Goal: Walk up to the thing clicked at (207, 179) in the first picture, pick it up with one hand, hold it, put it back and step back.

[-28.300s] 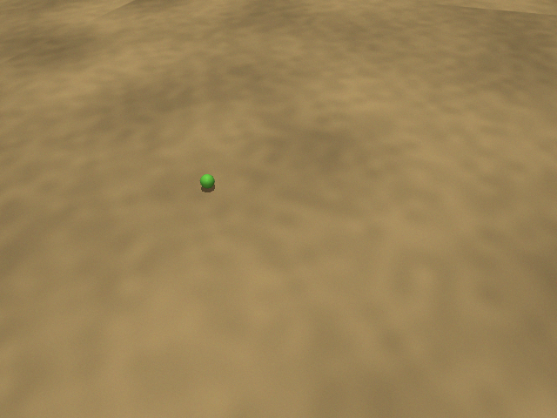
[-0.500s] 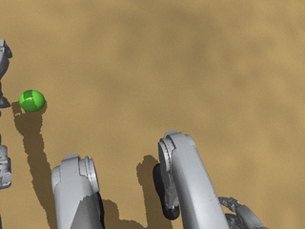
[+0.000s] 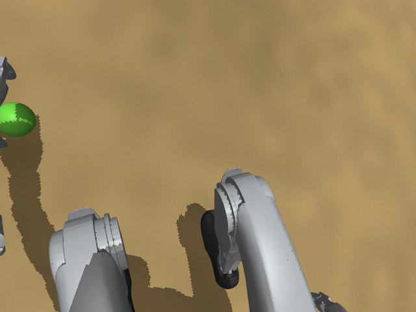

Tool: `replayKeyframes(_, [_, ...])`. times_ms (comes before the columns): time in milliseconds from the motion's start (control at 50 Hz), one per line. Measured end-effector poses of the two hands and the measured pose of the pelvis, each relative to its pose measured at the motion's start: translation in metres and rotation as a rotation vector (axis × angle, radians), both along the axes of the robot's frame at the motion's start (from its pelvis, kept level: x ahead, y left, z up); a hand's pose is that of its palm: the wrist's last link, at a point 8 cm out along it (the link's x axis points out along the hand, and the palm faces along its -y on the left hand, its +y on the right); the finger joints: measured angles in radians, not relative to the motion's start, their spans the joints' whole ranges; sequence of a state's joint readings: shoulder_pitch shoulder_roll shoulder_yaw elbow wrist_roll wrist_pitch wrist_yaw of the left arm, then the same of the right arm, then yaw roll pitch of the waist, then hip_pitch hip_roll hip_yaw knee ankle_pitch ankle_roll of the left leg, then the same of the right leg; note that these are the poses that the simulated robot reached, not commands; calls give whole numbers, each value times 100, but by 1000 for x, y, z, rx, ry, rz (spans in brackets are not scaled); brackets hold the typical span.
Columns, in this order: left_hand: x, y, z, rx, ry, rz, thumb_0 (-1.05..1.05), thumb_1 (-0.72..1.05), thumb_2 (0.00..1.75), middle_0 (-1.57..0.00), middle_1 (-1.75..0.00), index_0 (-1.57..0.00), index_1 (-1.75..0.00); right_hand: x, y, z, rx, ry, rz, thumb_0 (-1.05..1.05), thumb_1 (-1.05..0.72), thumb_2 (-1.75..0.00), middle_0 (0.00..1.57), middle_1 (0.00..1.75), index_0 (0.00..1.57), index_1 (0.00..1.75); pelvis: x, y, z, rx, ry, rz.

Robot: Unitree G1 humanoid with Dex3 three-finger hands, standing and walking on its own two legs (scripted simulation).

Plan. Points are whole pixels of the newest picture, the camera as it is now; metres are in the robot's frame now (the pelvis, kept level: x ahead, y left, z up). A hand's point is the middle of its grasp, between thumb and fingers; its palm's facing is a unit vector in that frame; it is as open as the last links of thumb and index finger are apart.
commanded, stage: home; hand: left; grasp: from above
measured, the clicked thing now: (15, 119) +0.54 +0.31 -0.29
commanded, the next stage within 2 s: none
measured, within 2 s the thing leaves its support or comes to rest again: neither
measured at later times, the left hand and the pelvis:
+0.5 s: hand out of the picture +0.40 +0.29 +0.01, palm faces -0.29 -0.60 -0.75, open 8.3 cm; pelvis +0.02 +0.00 +0.12, yaw +4 degrees
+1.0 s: hand out of the picture +0.28 +0.21 +0.21, palm faces +0.14 -0.95 -0.28, open 7.4 cm; pelvis +0.05 -0.01 +0.30, yaw +8 degrees
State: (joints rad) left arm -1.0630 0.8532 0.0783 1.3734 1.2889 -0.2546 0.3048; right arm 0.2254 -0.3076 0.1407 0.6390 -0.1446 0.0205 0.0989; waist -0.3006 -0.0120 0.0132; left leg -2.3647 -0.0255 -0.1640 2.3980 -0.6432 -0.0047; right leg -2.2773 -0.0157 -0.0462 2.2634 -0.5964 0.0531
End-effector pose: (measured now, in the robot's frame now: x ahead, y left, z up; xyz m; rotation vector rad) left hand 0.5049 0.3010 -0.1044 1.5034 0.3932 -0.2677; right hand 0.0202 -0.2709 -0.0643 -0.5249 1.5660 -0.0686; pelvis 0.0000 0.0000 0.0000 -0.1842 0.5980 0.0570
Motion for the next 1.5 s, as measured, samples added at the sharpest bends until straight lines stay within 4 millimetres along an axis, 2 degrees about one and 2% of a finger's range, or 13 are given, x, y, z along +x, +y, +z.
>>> replayKeyframes(80, [8,4,10,0,-54,65,0,-38,96,-19,-88,-19,-89,7,8,-6,31,-39,-21,0,-91,-90,20,30,20,30,3,1,0,2,16,0])
replayKeyframes(180, [8,13,39,-22,-62,171,0,-19,95,-22,-75,-21,-77,22,16,-4,77,-97,-60,0,-90,-89,20,30,20,30,8,2,13,7,44,2])
replayKeyframes(320, [-28,20,92,-174,2,294,0,17,94,-23,-59,-22,-60,52,18,20,128,-155,-87,0,-90,-89,20,30,20,30,14,5,55,22,62,14])
replayKeyframes(400, [-64,19,125,-303,26,350,0,41,93,-22,-49,-22,-50,80,14,44,133,-209,-67,0,-90,-89,20,30,20,30,15,5,84,35,56,20])
replayKeyframes(520, [-119,11,173,-479,22,443,0,70,91,-22,-37,-22,-38,137,12,88,136,-360,-3,1,-91,-90,20,30,20,30,17,1,129,57,23,33])
replayKeyframes(640, [-163,-2,219,-630,12,581,1,83,90,-21,-32,-21,-32,192,22,141,164,-550,55,1,-91,-90,20,30,20,30,20,-4,174,78,-30,46])
replayKeyframes(760, [-199,-19,261,-784,31,732,1,88,90,-21,-30,-21,-30,224,38,197,203,-699,74,1,-91,-90,20,30,20,30,27,-7,219,98,-91,57])
replayKeyframes(880, [-227,-33,303,-913,60,867,1,89,90,-21,-30,-21,-30,235,49,247,225,-772,67,1,-91,-90,20,30,20,30,39,-9,262,114,-150,64])
replayKeyframes(1060, [-257,-44,370,-1049,72,1021,1,90,90,-20,-29,-21,-30,227,53,310,194,-805,35,1,-90,-90,20,30,20,30,62,-8,323,129,-244,81])
replayKeyframes(1180, [-273,-48,416,-1086,64,1052,1,90,90,-20,-29,-20,-30,227,50,345,174,-846,15,1,-90,-90,20,30,20,30,79,-5,354,141,-306,88])
replayKeyframes(1280, [-286,-52,450,-1097,47,1044,1,91,90,-20,-29,-20,-29,237,50,369,172,-910,11,1,-90,-90,20,30,20,30,91,-3,372,149,-349,93])
replayKeyframes(1380, [-298,-53,468,-1104,36,1044,1,91,90,-20,-29,-20,-29,254,52,385,183,-978,35,1,-90,-90,20,30,20,30,97,-2,381,157,-379,100])
replayKeyframes(1500, [-306,-54,468,-1107,45,1055,1,91,90,-20,-29,-20,-29,273,57,397,201,-1039,80,1,-90,-90,20,30,20,30,98,-3,383,164,-398,107])
